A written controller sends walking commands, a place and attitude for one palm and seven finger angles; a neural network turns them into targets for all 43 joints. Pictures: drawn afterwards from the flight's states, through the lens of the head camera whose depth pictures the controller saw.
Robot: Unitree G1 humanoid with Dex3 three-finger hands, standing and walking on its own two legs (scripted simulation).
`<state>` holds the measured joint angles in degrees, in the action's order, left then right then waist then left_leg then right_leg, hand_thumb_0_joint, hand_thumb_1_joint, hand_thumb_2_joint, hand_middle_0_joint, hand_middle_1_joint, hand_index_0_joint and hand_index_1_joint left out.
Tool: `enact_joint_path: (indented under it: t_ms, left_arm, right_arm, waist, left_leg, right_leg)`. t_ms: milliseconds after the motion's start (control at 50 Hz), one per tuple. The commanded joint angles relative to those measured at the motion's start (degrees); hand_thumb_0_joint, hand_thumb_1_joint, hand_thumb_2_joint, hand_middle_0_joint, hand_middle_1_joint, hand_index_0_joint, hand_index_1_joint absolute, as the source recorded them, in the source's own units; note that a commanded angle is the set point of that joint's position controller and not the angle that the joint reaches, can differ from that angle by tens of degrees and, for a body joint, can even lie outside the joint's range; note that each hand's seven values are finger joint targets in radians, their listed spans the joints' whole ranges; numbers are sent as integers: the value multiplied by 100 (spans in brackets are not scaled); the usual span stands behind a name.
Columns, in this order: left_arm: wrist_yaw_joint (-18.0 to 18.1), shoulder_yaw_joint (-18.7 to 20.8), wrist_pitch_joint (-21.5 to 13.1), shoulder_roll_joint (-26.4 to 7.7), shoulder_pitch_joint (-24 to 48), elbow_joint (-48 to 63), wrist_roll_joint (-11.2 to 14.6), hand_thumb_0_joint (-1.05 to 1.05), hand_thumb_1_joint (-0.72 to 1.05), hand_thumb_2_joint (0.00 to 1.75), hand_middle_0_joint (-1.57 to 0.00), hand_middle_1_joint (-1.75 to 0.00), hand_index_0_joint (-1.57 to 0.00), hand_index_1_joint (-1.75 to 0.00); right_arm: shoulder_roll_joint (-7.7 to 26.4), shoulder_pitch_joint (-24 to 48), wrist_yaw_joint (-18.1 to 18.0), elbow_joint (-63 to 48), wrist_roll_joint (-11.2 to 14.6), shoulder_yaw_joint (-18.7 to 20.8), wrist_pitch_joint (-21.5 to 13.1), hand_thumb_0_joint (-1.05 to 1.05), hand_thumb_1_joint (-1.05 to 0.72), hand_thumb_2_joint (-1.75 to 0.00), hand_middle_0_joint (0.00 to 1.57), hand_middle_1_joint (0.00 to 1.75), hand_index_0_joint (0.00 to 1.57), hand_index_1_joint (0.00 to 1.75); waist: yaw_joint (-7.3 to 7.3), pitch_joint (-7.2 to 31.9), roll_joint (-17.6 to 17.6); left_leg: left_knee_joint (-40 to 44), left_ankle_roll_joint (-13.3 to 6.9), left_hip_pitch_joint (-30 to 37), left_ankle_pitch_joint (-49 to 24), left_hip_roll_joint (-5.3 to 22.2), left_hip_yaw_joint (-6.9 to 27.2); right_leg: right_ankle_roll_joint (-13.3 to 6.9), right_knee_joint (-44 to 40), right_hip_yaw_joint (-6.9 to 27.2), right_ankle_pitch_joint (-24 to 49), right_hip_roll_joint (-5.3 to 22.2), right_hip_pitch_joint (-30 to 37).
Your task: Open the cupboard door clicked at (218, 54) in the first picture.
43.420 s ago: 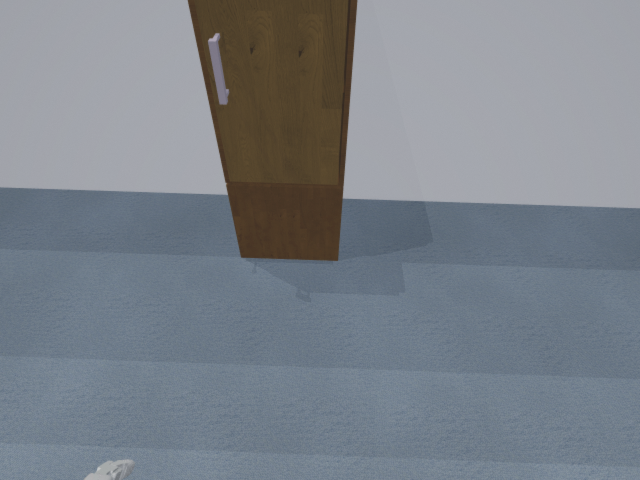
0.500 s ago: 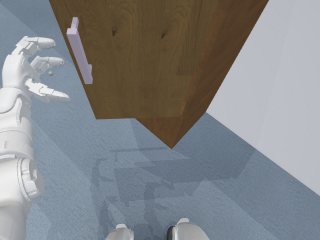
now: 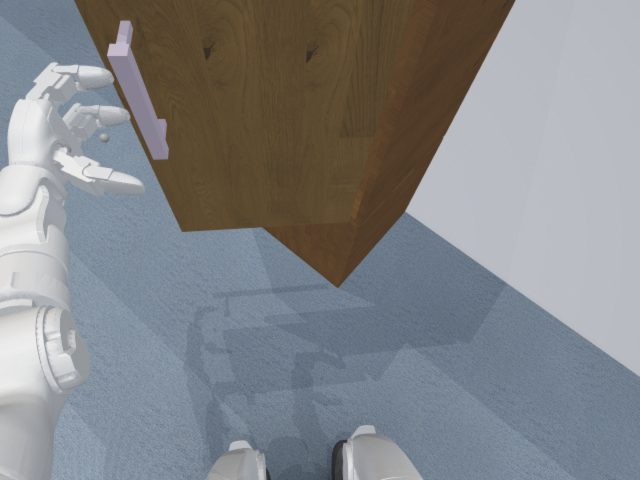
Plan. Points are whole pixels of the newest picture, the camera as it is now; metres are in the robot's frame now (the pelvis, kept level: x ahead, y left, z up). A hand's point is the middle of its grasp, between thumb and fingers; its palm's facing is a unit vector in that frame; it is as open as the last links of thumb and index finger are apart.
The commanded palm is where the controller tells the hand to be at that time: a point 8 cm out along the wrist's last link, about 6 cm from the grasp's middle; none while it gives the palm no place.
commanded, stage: slide the fingers in behind the handle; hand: left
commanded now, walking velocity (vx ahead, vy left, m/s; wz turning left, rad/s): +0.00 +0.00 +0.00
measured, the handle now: (144, 97) +0.57 +0.19 +0.09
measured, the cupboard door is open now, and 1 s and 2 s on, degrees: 47 47 47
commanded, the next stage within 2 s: close the thumb around the handle in 1.42 s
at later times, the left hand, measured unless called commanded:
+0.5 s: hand (131, 137) +0.50 +0.20 +0.09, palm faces +0.02 -1.00 -0.02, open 13.9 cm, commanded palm +0.48 +0.24 +0.09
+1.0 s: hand (158, 137) +0.50 +0.16 +0.09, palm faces +0.03 -1.00 -0.02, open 14.0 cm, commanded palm +0.48 +0.21 +0.09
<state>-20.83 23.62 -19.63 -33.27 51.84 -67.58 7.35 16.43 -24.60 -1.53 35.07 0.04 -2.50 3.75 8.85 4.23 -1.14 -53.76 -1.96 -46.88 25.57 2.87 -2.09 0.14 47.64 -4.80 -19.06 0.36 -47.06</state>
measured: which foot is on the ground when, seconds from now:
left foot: down 0.00-1.00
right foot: down 0.00-1.00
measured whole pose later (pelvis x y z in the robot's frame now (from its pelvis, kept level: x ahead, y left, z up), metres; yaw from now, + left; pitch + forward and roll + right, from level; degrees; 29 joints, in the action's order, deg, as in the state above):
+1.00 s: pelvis +0.00 -0.01 +0.00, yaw +0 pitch +18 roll -2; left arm -10.4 19.4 -22.3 -24.8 51.4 -66.4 5.5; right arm 14.9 -23.0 0.3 35.5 -0.3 -1.7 2.7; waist 8.2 4.4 -1.5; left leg -52.7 -1.3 -45.0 25.4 2.6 -2.2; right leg -0.5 48.3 -4.5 -19.9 0.5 -46.0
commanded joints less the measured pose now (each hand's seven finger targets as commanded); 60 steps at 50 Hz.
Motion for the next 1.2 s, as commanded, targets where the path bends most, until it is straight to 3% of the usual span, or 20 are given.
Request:
enact_joint_path:
  t_ms: [0, 20, 100, 160, 180, 220, 260, 360, 400, 440, 480, 520, 620, 740, 860, 940, 980, 1060, 1160, 1180]
  left_arm:
    - [256, 213, -473, -1381, 2597, 1304, 47, 0, -50, 30, -30, -120, -30, -120]
    - [329, 391, -470, -1589, 2430, 1292, -7, 0, -50, 30, -30, -120, -30, -120]
    - [514, 473, -432, -1791, 2387, 1190, -169, 0, -50, 30, -30, -120, -30, -120]
    - [535, 219, -501, -1505, 2665, 1444, -183, 0, -50, 30, -30, -120, -30, -120]
    - [533, 345, -539, -1580, 2544, 1499, -153, 0, -50, 30, -30, -120, -30, -120]
    - [503, 358, -567, -1525, 2401, 1491, -78, 0, -50, 30, -30, -120, -30, -120]
    - [437, 89, -566, -1086, 2425, 1514, 16, 0, -50, 30, -30, -120, -30, -120]
    - [396, 188, -315, -1205, 2166, 1094, 16, 0, -50, 30, -30, -120, -30, -120]
    - [437, 188, -302, -1249, 2213, 1169, -25, 0, -50, 30, -30, -120, -30, -120]
    - [483, -6, -393, -1004, 2326, 1408, -38, 0, -50, 30, -30, -120, -30, -120]
    - [553, -52, -570, -879, 2554, 1729, -8, 0, -50, 30, -30, -120, -30, -120]
    - [604, 87, -621, -968, 2437, 1611, 34, 0, -50, 30, -30, -120, -30, -120]
    - [714, -205, -579, -574, 2348, 1676, -52, 0, -50, 30, -30, -120, -30, -120]
    - [941, 4, -496, -677, 2138, 1491, -34, 0, -50, 30, -30, -120, -30, -120]
    - [1006, -435, -671, -164, 2451, 1489, -138, 0, -50, 30, -30, -120, -30, -120]
    - [1034, -359, -667, -258, 2698, 1334, -120, 0, -50, 30, -30, -120, -30, -120]
    - [1037, -410, -712, -147, 2704, 1460, -104, 0, -50, 30, -30, -120, -30, -120]
    - [1150, -222, -748, -354, 2669, 1460, -131, 0, -50, 30, -30, -120, -30, -120]
    - [1143, -235, -721, -435, 2648, 1266, -207, 0, -50, 30, -30, -120, -30, -120]
    - [1125, -410, -700, -258, 2681, 1192, -219, 0, -50, 30, -30, -120, -30, -120]
  right_arm:
    - [1014, -843, -54, -298, -37, 389, -93, 0, -90, -90, 20, 30, 20, 30]
    - [1030, -853, -45, -331, -41, 393, -80, 0, -90, -90, 20, 30, 20, 30]
    - [997, -807, -48, -417, -19, 357, -60, 0, -90, -90, 20, 30, 20, 30]
    - [957, -808, -48, -437, -20, 368, -87, 0, -90, -90, 20, 30, 20, 30]
    - [973, -822, -40, -431, -27, 391, -93, 0, -90, -90, 20, 30, 20, 30]
    - [973, -818, -34, -417, -22, 388, -99, 0, -90, -90, 20, 30, 20, 30]
    - [934, -836, -22, -392, -24, 406, -119, 0, -90, -90, 20, 30, 20, 30]
    - [974, -839, -36, -375, 3, 405, -77, 0, -90, -90, 20, 30, 20, 30]
    - [946, -813, -41, -383, 9, 403, -72, 0, -90, -90, 20, 30, 20, 30]
    - [902, -773, -16, -418, 0, 402, -86, 0, -90, -90, 20, 30, 20, 30]
    - [883, -778, 7, -371, -32, 426, -120, 0, -90, -90, 20, 30, 20, 30]
    - [910, -791, 11, -327, -30, 444, -126, 0, -90, -90, 20, 30, 20, 30]
    - [870, -733, 64, -316, -25, 454, -119, 0, -90, -90, 20, 30, 20, 30]
    - [867, -685, 71, -358, -12, 449, -99, 0, -90, -90, 20, 30, 20, 30]
    - [817, -668, 94, -340, -43, 447, -169, 0, -90, -90, 20, 30, 20, 30]
    - [860, -713, 88, -238, -49, 455, -214, 0, -90, -90, 20, 30, 20, 30]
    - [848, -733, 103, -231, -63, 462, -235, 0, -90, -90, 20, 30, 20, 30]
    - [862, -771, 117, -212, -90, 454, -249, 0, -90, -90, 20, 30, 20, 30]
    - [874, -756, 88, -227, -60, 447, -227, 0, -90, -90, 20, 30, 20, 30]
    - [852, -706, 89, -219, -37, 439, -229, 0, -90, -90, 20, 30, 20, 30]
  waist:
    - [63, 2614, -719]
    - [-34, 2640, -706]
    - [-36, 2524, -515]
    - [72, 2567, -704]
    - [-15, 2845, -739]
    - [-32, 2954, -732]
    - [67, 2930, -668]
    - [51, 2433, -237]
    - [34, 2456, -402]
    - [47, 2497, -544]
    - [51, 2824, -786]
    - [52, 2827, -510]
    - [0, 2830, -860]
    - [-52, 2552, -226]
    - [82, 2453, -455]
    - [126, 2508, -350]
    - [92, 2817, -540]
    - [23, 2799, -460]
    - [95, 2519, -199]
    - [144, 2403, -316]
  left_leg:
    - [661, 109, 1882, -2284, -98, 532]
    - [670, 102, 1779, -2278, -115, 512]
    - [699, 39, 1380, -1992, -156, 400]
    - [695, 30, 1585, -2088, -152, 402]
    - [669, 54, 1711, -2182, -146, 400]
    - [646, 74, 1801, -2350, -134, 396]
    - [616, 56, 1918, -2538, -128, 392]
    - [695, -4, 1353, -2090, -166, 299]
    - [702, -1, 1343, -2133, -178, 263]
    - [690, 15, 1487, -2185, -181, 283]
    - [622, 54, 1891, -2498, -156, 355]
    - [600, 56, 1852, -2506, -142, 374]
    - [638, 114, 2119, -2791, -136, 422]
    - [726, 55, 1584, -2350, -192, 315]
    - [724, 65, 1763, -2141, -194, 354]
    - [724, 78, 1671, -1939, -192, 393]
    - [678, 91, 1908, -2186, -194, 409]
    - [671, 86, 1809, -2228, -204, 407]
    - [717, 36, 1460, -1860, -228, 361]
    - [747, 48, 1474, -1740, -227, 352]
  right_leg:
    - [-127, -285, 195, 1288, -300, 997]
    - [-136, -274, 214, 1331, -294, 1127]
    - [-109, -301, 293, 1416, -272, 1454]
    - [-121, -309, 295, 1478, -279, 1375]
    - [-115, -285, 308, 1547, -287, 1444]
    - [-123, -279, 304, 1674, -291, 1488]
    - [-115, -285, 290, 1821, -307, 1446]
    - [-96, -376, 322, 1773, -280, 1648]
    - [-87, -378, 354, 1867, -255, 1682]
    - [-96, -349, 342, 1835, -262, 1577]
    - [-111, -291, 316, 1890, -276, 1429]
    - [-101, -288, 314, 1911, -286, 1481]
    - [-122, -249, 239, 1884, -271, 1275]
    - [-103, -322, 286, 1932, -268, 1695]
    - [-126, -319, 278, 1629, -262, 1340]
    - [-119, -311, 279, 1485, -252, 1313]
    - [-127, -270, 275, 1610, -253, 1292]
    - [-131, -253, 275, 1642, -260, 1391]
    - [-119, -320, 321, 1530, -254, 1496]
    - [-108, -354, 314, 1417, -250, 1359]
